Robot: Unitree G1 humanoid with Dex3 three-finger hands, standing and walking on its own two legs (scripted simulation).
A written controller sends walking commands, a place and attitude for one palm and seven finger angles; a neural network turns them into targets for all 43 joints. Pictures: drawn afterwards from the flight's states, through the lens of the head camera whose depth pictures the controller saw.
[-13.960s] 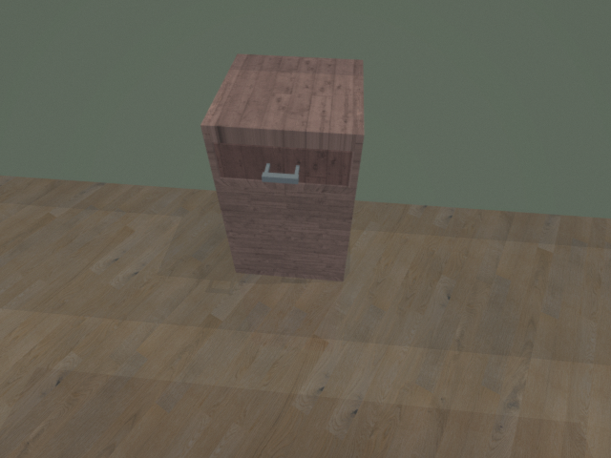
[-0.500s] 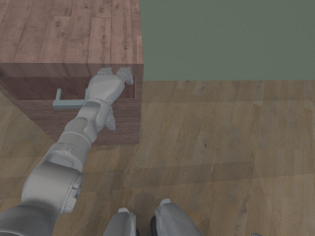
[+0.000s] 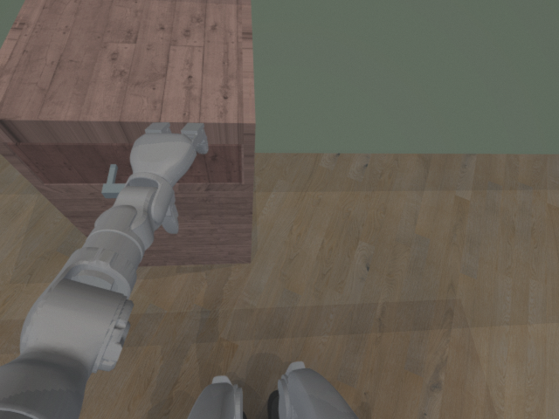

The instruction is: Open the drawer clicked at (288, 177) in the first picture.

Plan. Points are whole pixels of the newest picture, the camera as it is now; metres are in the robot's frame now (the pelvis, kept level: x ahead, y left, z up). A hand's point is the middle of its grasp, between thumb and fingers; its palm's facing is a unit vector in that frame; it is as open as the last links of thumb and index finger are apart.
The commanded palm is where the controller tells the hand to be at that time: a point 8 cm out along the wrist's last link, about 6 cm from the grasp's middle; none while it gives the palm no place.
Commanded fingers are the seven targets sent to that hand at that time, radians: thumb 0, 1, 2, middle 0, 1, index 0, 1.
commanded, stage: lift the fingers back up to retry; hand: left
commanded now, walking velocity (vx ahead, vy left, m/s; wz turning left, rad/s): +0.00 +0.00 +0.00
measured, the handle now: (135, 180) +0.54 +0.21 -0.10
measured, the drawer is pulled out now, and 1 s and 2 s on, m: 0.00 0.00 0.00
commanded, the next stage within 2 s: re-aim the fingers above the handle in 0.08 s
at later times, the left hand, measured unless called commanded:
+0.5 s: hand (150, 180) +0.49 +0.16 -0.02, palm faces -0.14 -0.07 -0.99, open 13.9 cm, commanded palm +0.48 +0.17 +0.01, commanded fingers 0.00 -0.50 0.30 -0.30 -1.20 -0.30 -1.20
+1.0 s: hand (157, 179) +0.49 +0.15 -0.02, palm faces -0.06 -0.10 -0.99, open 13.8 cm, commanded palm +0.48 +0.17 +0.01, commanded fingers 0.00 -0.50 0.30 -0.30 -1.20 -0.30 -1.20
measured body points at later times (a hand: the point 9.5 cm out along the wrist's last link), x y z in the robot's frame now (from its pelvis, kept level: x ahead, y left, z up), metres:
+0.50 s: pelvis +0.00 +0.00 +0.00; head +0.13 +0.01 +0.43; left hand +0.49 +0.16 +0.03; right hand +0.03 -0.27 -0.12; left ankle +0.00 +0.07 -0.64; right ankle +0.03 -0.07 -0.64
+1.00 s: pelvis +0.00 +0.01 +0.00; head +0.13 +0.03 +0.44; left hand +0.49 +0.15 +0.04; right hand +0.03 -0.26 -0.12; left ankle +0.00 +0.07 -0.64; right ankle +0.03 -0.07 -0.64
